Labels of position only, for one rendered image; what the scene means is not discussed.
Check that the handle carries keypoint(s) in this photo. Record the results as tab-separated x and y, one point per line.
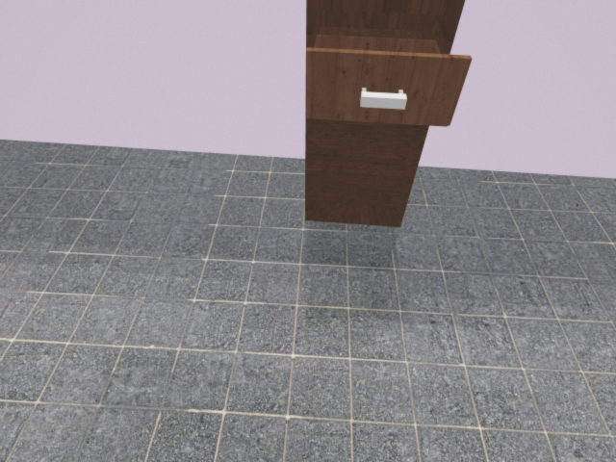
383	100

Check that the cabinet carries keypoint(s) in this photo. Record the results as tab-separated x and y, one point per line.
362	172

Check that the drawer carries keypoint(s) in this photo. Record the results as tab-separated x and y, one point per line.
338	67

